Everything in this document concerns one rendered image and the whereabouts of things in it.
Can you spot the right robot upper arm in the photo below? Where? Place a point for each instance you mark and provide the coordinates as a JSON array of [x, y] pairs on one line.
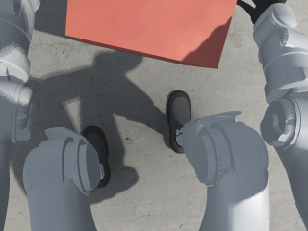
[[285, 127]]

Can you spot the right robot thigh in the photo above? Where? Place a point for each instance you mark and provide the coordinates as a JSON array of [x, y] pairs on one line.
[[226, 159]]

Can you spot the left robot thigh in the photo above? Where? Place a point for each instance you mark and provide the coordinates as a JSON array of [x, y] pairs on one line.
[[64, 174]]

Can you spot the left robot upper arm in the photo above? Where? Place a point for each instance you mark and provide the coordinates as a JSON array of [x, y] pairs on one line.
[[17, 116]]

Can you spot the carton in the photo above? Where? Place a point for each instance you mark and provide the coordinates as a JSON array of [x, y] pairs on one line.
[[187, 32]]

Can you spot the right robot forearm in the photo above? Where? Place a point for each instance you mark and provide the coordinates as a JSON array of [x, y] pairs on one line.
[[283, 53]]

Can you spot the robot right hand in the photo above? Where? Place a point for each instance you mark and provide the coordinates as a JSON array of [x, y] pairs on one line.
[[261, 5]]

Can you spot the robot thigh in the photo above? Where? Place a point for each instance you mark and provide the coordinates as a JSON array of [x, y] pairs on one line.
[[226, 159], [64, 174]]

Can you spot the left robot forearm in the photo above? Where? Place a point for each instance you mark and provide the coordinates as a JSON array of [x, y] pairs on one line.
[[17, 19]]

